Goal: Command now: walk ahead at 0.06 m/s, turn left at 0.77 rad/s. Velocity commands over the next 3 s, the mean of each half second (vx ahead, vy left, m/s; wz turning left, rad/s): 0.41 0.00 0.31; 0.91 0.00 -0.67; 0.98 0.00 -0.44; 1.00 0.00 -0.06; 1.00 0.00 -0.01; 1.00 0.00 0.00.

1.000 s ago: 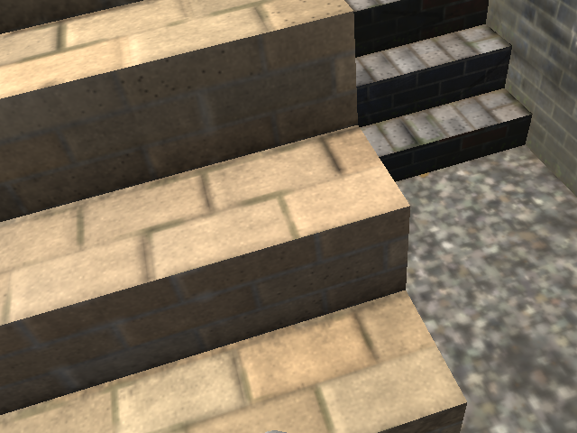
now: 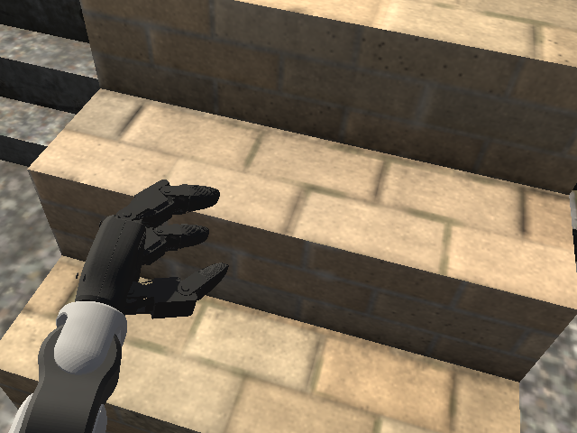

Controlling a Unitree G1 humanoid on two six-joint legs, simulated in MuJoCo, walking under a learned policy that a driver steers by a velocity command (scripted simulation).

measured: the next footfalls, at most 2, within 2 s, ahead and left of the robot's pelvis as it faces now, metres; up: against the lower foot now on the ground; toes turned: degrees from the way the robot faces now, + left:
right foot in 0.40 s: +0.00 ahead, -0.16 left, +0.21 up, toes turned +8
left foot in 0.78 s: -0.03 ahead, +0.05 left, +0.00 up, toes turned -4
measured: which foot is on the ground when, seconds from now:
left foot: down 0.00-0.52, up 0.54-0.76, down 0.78-1.00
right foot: up 0.00-0.38, down 0.40-0.70, up 0.72-0.98, down 1.00-1.00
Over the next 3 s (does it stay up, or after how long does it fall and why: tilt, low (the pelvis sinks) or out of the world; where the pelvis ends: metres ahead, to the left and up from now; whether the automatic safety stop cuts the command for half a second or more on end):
stays up -0.46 0.30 -0.32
